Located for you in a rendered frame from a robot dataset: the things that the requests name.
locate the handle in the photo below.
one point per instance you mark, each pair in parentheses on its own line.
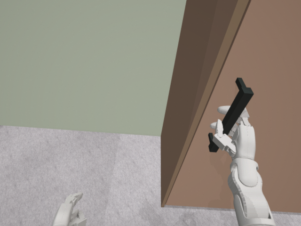
(241,100)

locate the right robot forearm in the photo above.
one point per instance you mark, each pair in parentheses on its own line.
(251,206)

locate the wardrobe door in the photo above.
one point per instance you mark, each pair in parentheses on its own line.
(266,53)

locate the robot right hand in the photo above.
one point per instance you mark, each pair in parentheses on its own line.
(243,136)

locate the robot left hand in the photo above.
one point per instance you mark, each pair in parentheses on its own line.
(65,214)

